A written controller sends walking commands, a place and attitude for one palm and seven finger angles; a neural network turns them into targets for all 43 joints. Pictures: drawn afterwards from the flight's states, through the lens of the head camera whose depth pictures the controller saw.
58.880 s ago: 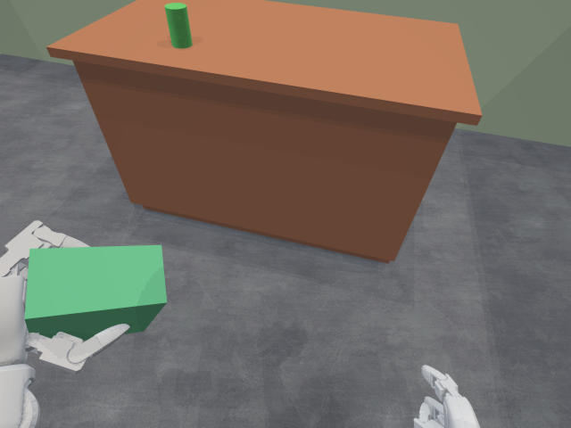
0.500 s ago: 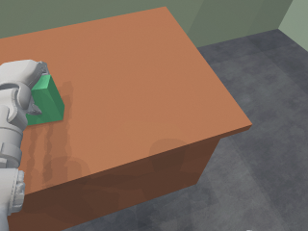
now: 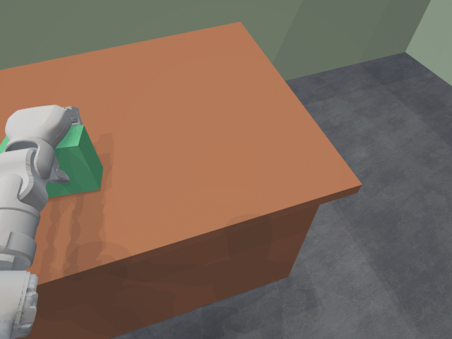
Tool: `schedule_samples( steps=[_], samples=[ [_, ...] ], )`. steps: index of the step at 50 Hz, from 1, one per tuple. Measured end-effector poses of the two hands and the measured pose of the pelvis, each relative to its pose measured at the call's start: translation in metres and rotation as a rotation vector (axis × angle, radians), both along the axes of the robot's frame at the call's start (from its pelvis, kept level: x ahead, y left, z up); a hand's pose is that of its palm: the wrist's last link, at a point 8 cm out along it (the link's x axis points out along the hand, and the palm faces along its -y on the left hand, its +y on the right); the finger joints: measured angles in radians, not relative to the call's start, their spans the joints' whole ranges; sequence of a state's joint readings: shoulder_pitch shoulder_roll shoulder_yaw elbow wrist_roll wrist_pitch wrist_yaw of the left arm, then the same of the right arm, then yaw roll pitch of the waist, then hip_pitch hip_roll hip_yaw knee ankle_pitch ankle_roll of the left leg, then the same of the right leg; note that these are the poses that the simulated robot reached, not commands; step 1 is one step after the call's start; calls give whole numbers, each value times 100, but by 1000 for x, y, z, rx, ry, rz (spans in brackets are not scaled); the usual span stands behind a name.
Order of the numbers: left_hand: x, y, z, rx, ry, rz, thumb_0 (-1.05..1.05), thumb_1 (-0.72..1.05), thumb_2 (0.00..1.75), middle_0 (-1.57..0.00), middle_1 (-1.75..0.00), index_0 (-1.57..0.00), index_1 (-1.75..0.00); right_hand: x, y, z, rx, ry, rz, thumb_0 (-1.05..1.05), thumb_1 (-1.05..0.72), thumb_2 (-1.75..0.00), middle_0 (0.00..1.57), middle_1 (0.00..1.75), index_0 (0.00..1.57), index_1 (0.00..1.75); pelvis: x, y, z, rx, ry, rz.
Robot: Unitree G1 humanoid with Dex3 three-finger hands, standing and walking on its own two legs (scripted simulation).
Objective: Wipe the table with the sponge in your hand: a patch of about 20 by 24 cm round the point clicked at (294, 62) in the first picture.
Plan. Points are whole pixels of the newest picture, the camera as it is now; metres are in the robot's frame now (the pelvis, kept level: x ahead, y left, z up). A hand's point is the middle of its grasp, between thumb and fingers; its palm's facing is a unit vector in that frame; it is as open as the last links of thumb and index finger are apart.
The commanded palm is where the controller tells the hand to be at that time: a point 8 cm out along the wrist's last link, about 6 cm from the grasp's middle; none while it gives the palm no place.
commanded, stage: wipe back along the middle lane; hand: left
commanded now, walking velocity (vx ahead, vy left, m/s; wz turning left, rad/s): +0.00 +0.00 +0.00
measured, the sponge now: (60, 170) +0.39 +0.34 +0.07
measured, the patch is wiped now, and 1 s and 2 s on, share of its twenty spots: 0.20 0.40 0.45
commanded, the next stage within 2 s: slide across to the third lane in 1.30 s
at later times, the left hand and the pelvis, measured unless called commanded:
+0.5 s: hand (55, 169) +0.36 +0.32 +0.11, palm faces -0.03 -0.01 -1.00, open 10.5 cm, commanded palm +0.33 +0.31 +0.14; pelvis +0.00 +0.01 +0.00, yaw +1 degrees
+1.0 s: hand (48, 196) +0.31 +0.30 +0.11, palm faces +0.03 -0.02 -1.00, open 10.5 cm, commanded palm +0.27 +0.29 +0.14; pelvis +0.00 +0.01 +0.00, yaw +1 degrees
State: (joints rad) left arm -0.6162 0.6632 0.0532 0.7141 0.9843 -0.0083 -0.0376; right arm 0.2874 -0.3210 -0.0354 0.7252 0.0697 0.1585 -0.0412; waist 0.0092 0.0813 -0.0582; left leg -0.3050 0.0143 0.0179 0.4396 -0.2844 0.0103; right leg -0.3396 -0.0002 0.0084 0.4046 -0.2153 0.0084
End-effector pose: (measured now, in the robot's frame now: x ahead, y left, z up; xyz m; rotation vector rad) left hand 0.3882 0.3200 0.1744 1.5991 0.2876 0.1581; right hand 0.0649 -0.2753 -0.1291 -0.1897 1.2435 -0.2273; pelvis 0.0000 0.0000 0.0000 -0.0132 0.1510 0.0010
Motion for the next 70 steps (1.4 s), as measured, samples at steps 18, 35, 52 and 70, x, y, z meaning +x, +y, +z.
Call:
schedule_samples(
  steps=[18,35,52,70],
  samples=[
    [-34,-9,-5,-25,-43,50,0,-53,105,-66,-137,-67,-138,84,36,17,65,-240,122,1,-91,-89,20,30,20,30,-4,5,1,4,-48,14],
    [-58,-12,-8,-37,-99,49,0,-52,105,-65,-139,-65,-140,103,46,20,88,-279,164,1,-91,-89,20,30,20,30,5,7,0,1,-56,12],
    [-102,-25,-8,-47,-114,75,0,-51,105,-64,-139,-65,-140,131,61,27,117,-366,231,1,-91,-89,20,30,20,30,0,4,0,5,-94,22],
    [-135,-36,-8,-51,-126,47,-1,-52,105,-64,-139,-65,-140,134,57,33,122,-414,236,1,-91,-89,20,30,20,30,-1,-1,0,6,-116,10]
  ],
)
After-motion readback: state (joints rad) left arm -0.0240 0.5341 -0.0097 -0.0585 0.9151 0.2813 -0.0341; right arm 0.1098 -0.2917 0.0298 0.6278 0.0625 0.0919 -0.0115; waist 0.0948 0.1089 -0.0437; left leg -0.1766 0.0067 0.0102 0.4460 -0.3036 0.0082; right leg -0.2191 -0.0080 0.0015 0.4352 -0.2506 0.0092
